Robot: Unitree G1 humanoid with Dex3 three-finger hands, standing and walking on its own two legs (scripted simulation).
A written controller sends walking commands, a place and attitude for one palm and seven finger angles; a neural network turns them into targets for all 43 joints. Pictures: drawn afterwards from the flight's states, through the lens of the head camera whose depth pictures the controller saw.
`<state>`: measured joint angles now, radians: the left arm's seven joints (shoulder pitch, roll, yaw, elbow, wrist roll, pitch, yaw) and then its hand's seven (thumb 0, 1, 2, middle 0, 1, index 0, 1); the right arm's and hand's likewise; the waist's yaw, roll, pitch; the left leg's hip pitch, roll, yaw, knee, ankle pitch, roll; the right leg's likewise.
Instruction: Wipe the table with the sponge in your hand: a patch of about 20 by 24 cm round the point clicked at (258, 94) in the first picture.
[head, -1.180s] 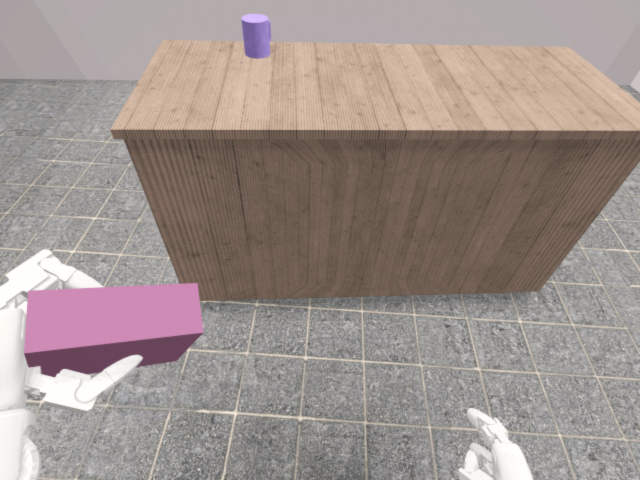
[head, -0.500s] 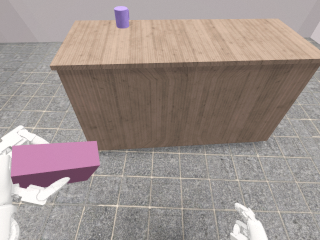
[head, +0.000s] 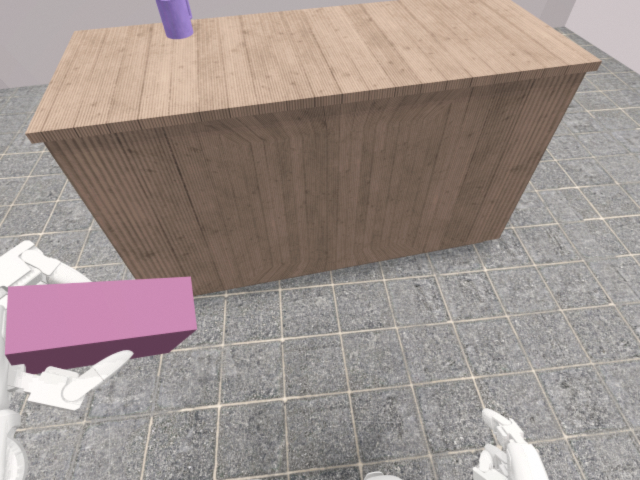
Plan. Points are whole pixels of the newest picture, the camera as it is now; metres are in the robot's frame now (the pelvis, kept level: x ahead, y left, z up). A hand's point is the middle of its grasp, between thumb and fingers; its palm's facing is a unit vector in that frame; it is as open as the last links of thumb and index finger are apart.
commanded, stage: turn to face it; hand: left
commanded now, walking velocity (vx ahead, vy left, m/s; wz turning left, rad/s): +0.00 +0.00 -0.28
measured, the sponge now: (132, 323) +0.23 +0.19 +0.15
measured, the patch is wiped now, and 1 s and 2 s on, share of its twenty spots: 0.00 0.00 0.00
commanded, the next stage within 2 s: take the last steps up to it in 0.38 s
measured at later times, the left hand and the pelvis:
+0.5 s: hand (120, 309) +0.23 +0.19 +0.18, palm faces +0.26 -0.86 -0.43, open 9.5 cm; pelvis -0.02 -0.01 +0.01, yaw -7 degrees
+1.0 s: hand (123, 291) +0.25 +0.19 +0.18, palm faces +0.21 -0.85 -0.49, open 9.5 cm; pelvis +0.00 +0.00 +0.02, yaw -7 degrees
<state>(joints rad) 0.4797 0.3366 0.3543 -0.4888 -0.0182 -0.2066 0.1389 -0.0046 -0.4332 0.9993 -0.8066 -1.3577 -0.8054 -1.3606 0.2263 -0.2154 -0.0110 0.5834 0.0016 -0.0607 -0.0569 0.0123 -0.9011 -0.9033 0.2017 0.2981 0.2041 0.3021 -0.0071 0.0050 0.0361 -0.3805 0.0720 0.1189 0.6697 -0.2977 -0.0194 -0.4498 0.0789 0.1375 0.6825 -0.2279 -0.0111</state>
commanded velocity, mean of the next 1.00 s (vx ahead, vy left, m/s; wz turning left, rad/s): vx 0.16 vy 0.08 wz -0.05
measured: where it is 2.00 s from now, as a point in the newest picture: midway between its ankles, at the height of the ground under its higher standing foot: outside the picture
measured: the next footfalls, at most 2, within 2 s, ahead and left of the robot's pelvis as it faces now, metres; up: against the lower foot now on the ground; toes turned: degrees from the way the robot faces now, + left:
left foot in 0.54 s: +0.01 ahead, +0.13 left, +0.00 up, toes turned -4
right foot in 0.76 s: +0.03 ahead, -0.11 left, +0.00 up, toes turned -13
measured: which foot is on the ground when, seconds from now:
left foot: down 0.00-0.32, up 0.34-0.52, down 0.54-0.78, up 0.80-1.00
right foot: down 0.00-0.58, up 0.60-0.74, down 0.76-1.00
